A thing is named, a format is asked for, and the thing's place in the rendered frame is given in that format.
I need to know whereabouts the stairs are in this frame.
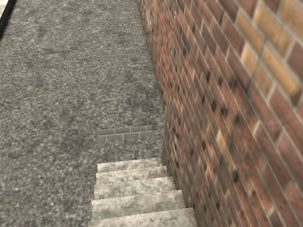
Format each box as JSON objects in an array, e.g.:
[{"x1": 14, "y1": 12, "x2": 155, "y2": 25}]
[{"x1": 88, "y1": 157, "x2": 198, "y2": 227}]

